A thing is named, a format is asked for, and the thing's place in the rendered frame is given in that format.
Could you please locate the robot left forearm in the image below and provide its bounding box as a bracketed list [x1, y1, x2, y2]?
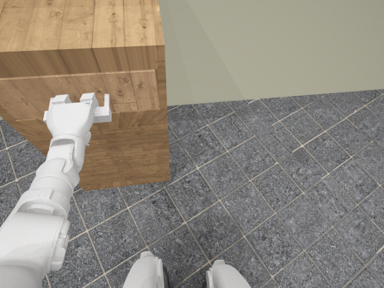
[0, 134, 85, 240]

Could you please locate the left robot hand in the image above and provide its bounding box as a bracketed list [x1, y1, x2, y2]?
[46, 92, 99, 146]

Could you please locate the robot thigh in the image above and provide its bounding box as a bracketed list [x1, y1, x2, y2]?
[206, 264, 251, 288]
[122, 256, 164, 288]

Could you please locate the robot left thigh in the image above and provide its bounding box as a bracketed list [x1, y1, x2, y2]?
[122, 256, 164, 288]

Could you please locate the cabinet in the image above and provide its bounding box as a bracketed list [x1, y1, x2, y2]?
[0, 0, 170, 191]

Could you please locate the robot right thigh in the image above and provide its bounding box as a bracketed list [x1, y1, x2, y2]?
[206, 264, 251, 288]

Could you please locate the left robot upper arm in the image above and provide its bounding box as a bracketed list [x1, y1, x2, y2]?
[0, 212, 70, 288]

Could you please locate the drawer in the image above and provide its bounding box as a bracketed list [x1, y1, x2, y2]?
[0, 70, 158, 120]

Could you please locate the handle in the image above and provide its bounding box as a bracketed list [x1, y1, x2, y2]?
[43, 94, 112, 124]

